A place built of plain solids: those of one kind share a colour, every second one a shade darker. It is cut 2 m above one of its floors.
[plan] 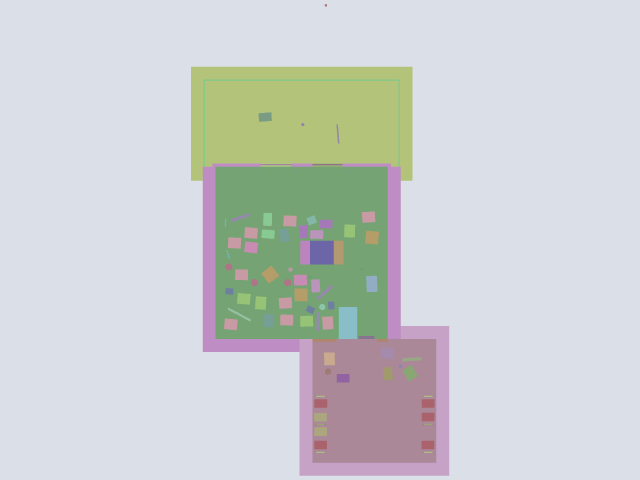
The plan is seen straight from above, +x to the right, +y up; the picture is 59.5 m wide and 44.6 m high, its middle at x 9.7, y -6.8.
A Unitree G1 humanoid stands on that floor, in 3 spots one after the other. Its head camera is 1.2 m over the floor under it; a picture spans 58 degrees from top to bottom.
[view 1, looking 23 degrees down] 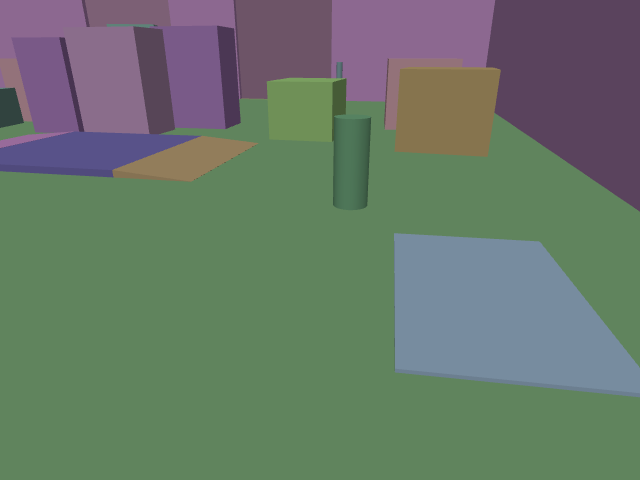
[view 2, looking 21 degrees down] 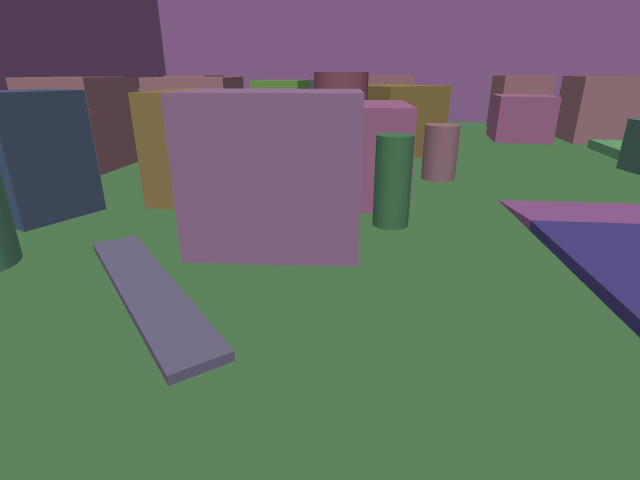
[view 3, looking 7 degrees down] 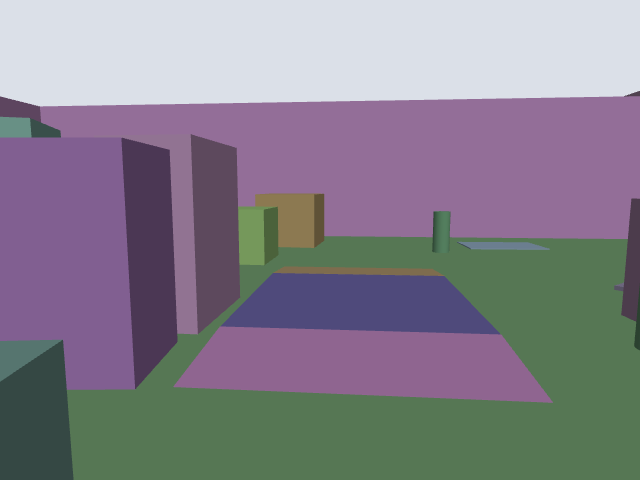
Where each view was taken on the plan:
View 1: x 14.02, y -13.11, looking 101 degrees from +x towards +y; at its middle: floor_low_concrete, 3.07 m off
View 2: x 12.30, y -10.43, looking -174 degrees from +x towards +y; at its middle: load_cartons_low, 2.82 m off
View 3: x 5.47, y -7.97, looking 5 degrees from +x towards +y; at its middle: load_drums_low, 9.16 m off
